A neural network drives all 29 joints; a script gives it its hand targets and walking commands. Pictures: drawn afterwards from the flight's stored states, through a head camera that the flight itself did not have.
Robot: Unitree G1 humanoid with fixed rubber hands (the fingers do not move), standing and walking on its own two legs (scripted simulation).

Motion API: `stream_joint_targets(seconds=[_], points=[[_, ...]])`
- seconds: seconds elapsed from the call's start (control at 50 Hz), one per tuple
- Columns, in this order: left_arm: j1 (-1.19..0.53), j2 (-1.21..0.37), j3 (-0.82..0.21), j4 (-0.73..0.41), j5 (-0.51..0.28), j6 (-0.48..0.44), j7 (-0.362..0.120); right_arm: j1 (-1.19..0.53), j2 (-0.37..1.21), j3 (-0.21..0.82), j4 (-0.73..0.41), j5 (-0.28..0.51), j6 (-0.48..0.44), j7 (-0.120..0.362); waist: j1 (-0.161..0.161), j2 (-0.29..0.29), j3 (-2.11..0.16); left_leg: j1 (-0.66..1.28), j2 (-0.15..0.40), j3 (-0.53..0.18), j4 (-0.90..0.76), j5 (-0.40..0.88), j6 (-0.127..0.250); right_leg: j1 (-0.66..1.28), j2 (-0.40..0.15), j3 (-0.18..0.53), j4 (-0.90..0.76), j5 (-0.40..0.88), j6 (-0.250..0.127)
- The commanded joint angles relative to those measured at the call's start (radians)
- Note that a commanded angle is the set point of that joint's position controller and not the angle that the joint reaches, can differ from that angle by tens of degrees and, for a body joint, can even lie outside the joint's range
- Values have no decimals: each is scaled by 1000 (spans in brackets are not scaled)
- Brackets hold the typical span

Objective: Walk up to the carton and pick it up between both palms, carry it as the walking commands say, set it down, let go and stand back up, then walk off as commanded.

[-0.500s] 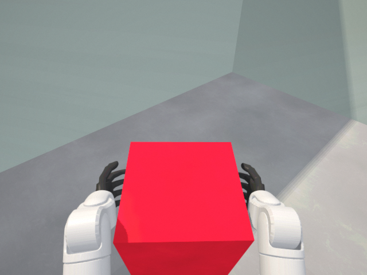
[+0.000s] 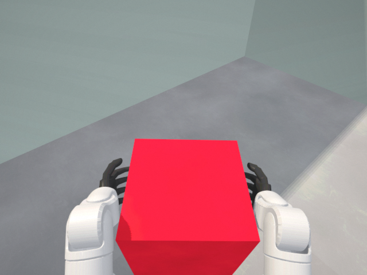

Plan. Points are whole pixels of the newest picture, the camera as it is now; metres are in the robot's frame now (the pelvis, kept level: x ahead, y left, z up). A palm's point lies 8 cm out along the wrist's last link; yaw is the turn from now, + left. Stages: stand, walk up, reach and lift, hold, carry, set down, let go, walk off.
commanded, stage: carry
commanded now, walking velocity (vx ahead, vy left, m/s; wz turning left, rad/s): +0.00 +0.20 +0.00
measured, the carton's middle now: (184, 212) +0.27 +0.00 +0.03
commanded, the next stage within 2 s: none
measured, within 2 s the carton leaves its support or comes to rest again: neither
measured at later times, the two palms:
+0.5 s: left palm (26, 211) +0.23 +0.29 +0.10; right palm (190, 217) +0.22 -0.01 +0.10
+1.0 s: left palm out of the picture +0.18 +0.47 +0.08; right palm (83, 239) +0.19 +0.17 +0.09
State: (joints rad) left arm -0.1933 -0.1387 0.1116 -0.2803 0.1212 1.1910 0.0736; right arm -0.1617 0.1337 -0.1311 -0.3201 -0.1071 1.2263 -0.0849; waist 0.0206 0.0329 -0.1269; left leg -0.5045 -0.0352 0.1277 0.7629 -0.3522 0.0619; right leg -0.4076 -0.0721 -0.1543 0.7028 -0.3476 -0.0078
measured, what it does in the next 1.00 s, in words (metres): steps to the left: left foot, then right foot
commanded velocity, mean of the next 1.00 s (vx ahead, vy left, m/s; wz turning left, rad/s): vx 0.00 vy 0.20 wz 0.00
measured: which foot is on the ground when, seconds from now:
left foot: up 0.00-0.18, down 0.20-0.54, up 0.56-0.82, down 0.84-1.00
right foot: down 0.00-0.22, up 0.24-0.50, down 0.52-0.86, up 0.88-1.00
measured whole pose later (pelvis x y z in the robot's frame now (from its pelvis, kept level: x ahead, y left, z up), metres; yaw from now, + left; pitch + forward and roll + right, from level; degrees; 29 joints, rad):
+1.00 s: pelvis -0.08 +0.31 +0.01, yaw -2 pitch +3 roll -1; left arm -0.14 -0.13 0.14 -0.33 0.13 1.20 0.07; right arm -0.17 0.14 -0.09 -0.27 -0.10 1.21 -0.08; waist 0.02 -0.04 -0.09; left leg -0.42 0.03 0.11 0.61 -0.25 0.05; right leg -0.51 -0.12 -0.09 1.01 -0.55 0.06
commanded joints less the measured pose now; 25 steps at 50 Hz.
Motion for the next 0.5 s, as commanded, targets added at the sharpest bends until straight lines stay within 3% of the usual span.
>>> stream_joint_targets(seconds=[0.0, 0.02, 0.06, 0.1, 0.12, 0.14, 0.16, 0.18, 0.2, 0.22, 0.24, 0.28, 0.32, 0.36, 0.4, 0.44, 0.46, 0.48], points=[[-417, -916, -692, -50, -410, 6, -246, -599, 868, 761, -112, 412, -16, 246, 5, -178, -180, -158, 106, -180, 290, -94, -72, 206, -402, 428, -359, 334, -184], [-447, -918, -701, -87, -418, -1, -241, -597, 878, 765, -128, 423, -21, 252, -4, -161, -177, -113, 109, -160, 207, -69, -76, 171, -366, 336, -339, 352, -141], [-465, -908, -704, -113, -425, -1, -236, -559, 884, 763, -116, 420, -23, 248, -11, -224, -192, -5, 86, -109, 27, -38, -79, 144, -300, 200, -285, 436, -83], [-425, -890, -695, -113, -407, 3, -227, -528, 874, 761, -116, 424, -19, 248, -11, -292, -226, 89, 32, -20, -121, -20, -91, 157, -277, 164, -239, 456, -66], [-378, -881, -688, -99, -386, 6, -222, -505, 864, 762, -117, 424, -16, 249, -13, -275, -243, 167, 13, 7, -228, 23, -91, 145, -252, 144, -198, 397, -39], [-342, -873, -683, -81, -371, 11, -219, -478, 854, 758, -102, 420, -11, 252, -16, -171, -272, 272, 50, -36, -338, 85, -86, 108, -219, 121, -110, 346, -3], [-331, -864, -688, -62, -357, 17, -218, -458, 846, 745, -80, 410, -11, 255, -23, 32, -288, 363, 186, -187, -391, 311, -47, 8, -151, 56, 24, 149, 55], [-333, -854, -695, -60, -349, 20, -221, -423, 835, 728, -46, 393, -11, 257, -26, 310, -263, 462, 382, -431, -380, 738, 38, -220, -34, -12, 207, -207, 111], [-362, -848, -706, -62, -363, 19, -223, -406, 850, 712, -1, 390, -10, 261, -28, 312, -264, 401, 369, -336, -321, 760, 118, -206, -31, 41, 322, -353, 78], [-409, -860, -728, -93, -389, 15, -231, -414, 857, 701, 4, 382, -19, 261, -30, 274, -236, 316, 334, -296, -319, 703, 140, -175, -20, 42, 376, -325, 68], [-427, -885, -732, -87, -391, 9, -236, -437, 870, 711, -13, 373, -21, 258, -31, 157, -207, 309, 311, -277, -330, 636, 138, -189, -13, 43, 424, -287, 69], [-472, -911, -748, -144, -425, -3, -242, -495, 893, 730, -87, 390, -36, 254, -28, 77, -217, 318, 277, -232, -327, 521, 122, -219, -9, 57, 424, -203, 54], [-478, -915, -754, -166, -442, -5, -242, -506, 898, 733, -121, 398, -44, 248, -29, 74, -235, 320, 267, -240, -345, 424, 122, -209, -2, 53, 374, -170, 45], [-453, -895, -747, -157, -441, 5, -239, -461, 874, 720, -118, 379, -42, 238, -27, 110, -264, 335, 262, -243, -362, 359, 132, -164, 8, 46, 286, -170, 33], [-396, -869, -723, -129, -425, 14, -236, -434, 852, 721, -112, 372, -36, 232, -24, 117, -308, 354, 283, -259, -361, 395, 146, -88, 20, 42, 162, -160, 14], [-336, -858, -700, -90, -403, 21, -240, -382, 839, 725, -82, 354, -26, 231, -3, 99, -313, 306, 270, -230, -347, 381, 130, 48, 22, 35, -58, -88, -10], [-341, -861, -698, -89, -404, 19, -246, -369, 838, 733, -72, 348, -24, 229, 10, 46, -321, 248, 245, -181, -304, 356, 86, 178, -20, 53, -261, 67, -18], [-339, -851, -683, -66, -398, 19, -252, -406, 834, 743, -72, 349, -21, 227, 21, -90, -314, 59, 195, -150, -215, 252, 26, 360, -147, 212, -354, 92, -40]])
